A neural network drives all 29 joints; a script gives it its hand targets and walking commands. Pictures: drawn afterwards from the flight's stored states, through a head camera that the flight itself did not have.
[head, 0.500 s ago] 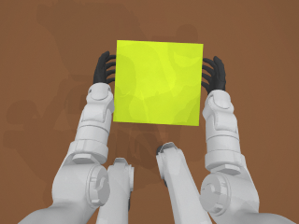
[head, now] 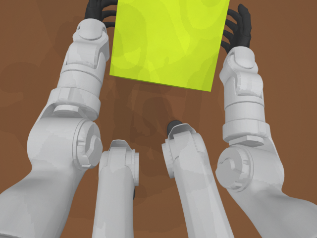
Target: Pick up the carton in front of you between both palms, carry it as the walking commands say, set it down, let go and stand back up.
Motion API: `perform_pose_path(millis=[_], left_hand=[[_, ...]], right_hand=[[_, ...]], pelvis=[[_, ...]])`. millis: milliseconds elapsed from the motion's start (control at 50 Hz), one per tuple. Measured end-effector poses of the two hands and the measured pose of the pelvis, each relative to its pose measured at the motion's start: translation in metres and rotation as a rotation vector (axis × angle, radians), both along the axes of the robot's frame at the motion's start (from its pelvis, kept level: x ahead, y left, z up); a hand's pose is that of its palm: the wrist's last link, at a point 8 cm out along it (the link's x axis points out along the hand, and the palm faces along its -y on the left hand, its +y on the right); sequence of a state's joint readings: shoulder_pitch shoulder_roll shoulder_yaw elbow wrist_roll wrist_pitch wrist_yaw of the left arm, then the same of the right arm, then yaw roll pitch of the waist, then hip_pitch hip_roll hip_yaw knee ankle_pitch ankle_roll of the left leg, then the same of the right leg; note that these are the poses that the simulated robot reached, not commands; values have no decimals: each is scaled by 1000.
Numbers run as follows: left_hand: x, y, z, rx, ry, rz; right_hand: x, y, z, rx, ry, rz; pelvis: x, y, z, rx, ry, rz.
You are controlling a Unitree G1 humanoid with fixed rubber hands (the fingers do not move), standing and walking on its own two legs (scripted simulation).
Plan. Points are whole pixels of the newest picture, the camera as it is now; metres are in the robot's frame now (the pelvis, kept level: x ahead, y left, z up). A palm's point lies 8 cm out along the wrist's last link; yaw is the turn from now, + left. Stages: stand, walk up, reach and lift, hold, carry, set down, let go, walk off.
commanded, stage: set down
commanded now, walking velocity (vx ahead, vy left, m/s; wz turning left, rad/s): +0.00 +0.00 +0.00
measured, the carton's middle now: (163, 44) +0.52 -0.12 -0.23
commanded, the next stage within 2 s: none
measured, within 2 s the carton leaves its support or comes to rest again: rests again in 0.56 s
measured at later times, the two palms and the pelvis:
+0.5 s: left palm (105, 29) +0.57 +0.01 -0.20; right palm (226, 55) +0.45 -0.26 -0.20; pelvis +0.01 +0.02 -0.04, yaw -1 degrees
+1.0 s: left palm (103, 33) +0.57 +0.02 -0.21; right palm (227, 52) +0.46 -0.27 -0.21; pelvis +0.00 +0.01 -0.05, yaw -1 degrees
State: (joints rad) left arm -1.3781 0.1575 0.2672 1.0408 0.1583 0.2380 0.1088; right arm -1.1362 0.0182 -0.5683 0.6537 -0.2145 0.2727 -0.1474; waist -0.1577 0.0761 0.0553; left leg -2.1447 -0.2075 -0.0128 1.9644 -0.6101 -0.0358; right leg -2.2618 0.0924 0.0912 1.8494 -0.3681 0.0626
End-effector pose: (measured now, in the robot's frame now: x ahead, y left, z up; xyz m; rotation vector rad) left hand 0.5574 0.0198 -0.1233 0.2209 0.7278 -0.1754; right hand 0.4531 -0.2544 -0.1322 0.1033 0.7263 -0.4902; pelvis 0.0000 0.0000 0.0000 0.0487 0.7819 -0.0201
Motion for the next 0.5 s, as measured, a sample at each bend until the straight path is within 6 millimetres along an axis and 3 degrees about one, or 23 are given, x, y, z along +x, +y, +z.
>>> perform_pose_path(millis=[160,240,500], left_hand=[[6,-4,-59,-33,38,-40],[5,-3,-81,-43,54,-52],[14,-6,-73,-21,30,-76]], right_hand=[[-3,-3,-50,-30,55,-8],[-3,-1,-59,-29,96,20],[-2,-4,-66,19,71,23]], pelvis=[[6,6,-22,-33,8,36],[12,7,-29,-59,24,41],[13,16,-37,-77,28,58]])
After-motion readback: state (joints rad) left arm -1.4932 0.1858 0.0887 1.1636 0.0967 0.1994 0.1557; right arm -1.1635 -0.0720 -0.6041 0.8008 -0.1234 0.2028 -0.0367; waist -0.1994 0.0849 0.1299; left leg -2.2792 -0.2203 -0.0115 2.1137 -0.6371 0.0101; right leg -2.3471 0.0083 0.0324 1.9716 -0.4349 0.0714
